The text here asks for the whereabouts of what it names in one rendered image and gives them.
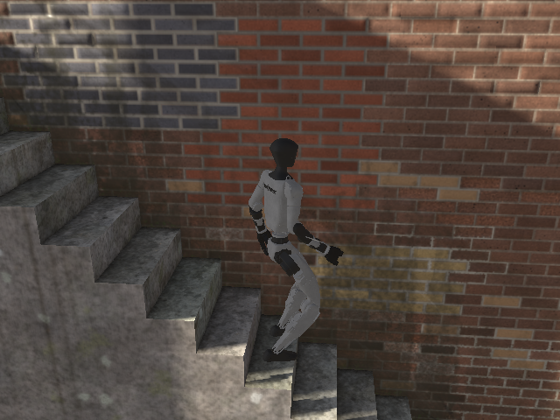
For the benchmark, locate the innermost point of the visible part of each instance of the stairs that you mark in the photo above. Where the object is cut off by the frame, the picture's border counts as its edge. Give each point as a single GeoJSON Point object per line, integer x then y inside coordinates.
{"type": "Point", "coordinates": [103, 319]}

